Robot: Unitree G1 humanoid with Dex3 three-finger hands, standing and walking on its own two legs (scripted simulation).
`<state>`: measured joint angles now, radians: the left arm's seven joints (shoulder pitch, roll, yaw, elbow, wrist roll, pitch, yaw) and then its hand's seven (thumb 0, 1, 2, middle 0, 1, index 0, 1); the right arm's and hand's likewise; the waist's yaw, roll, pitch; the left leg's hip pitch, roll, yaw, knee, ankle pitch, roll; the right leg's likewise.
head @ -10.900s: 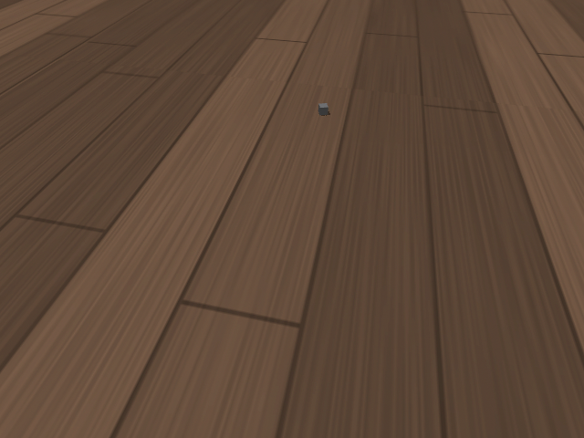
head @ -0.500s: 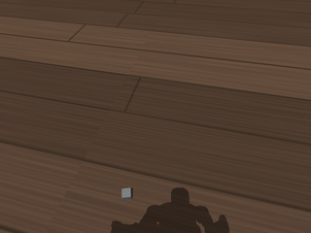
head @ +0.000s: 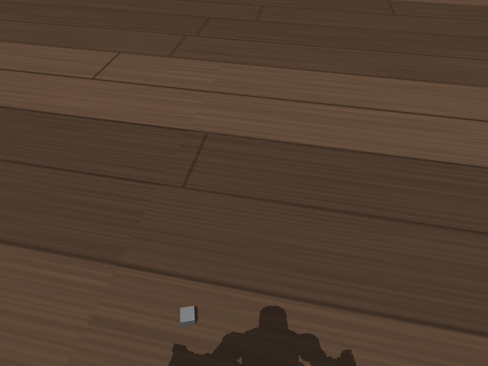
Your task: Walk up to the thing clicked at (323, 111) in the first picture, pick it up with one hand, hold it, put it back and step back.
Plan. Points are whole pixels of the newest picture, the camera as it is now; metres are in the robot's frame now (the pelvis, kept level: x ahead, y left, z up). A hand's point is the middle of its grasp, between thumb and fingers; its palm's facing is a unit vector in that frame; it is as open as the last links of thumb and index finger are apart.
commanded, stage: walk up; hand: left
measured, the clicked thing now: (188, 316) +0.46 +0.24 -0.75
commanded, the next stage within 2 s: stand in 0.48 s
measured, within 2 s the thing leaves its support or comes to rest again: neither
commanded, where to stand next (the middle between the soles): +0.05 -0.02 m, yaw +0 degrees
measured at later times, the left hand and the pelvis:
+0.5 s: hand out of the picture +0.07 +0.26 -0.16, palm faces -0.02 -0.95 -0.31, open 7.4 cm; pelvis +0.00 +0.01 +0.00, yaw -1 degrees
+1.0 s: hand out of the picture +0.08 +0.28 -0.15, palm faces -0.02 -0.94 -0.35, open 7.4 cm; pelvis +0.02 +0.02 +0.01, yaw +0 degrees
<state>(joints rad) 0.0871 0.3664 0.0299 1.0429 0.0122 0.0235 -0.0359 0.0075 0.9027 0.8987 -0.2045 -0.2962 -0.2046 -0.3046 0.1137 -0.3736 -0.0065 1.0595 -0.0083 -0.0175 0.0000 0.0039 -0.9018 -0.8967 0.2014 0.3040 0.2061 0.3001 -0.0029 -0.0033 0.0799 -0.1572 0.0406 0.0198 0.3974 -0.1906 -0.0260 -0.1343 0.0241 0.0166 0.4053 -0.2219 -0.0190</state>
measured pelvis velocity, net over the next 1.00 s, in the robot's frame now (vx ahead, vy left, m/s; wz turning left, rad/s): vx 0.02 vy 0.02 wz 0.01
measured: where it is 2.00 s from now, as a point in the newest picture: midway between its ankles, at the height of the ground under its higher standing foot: outside the picture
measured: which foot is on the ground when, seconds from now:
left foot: down 0.00-1.00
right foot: down 0.00-1.00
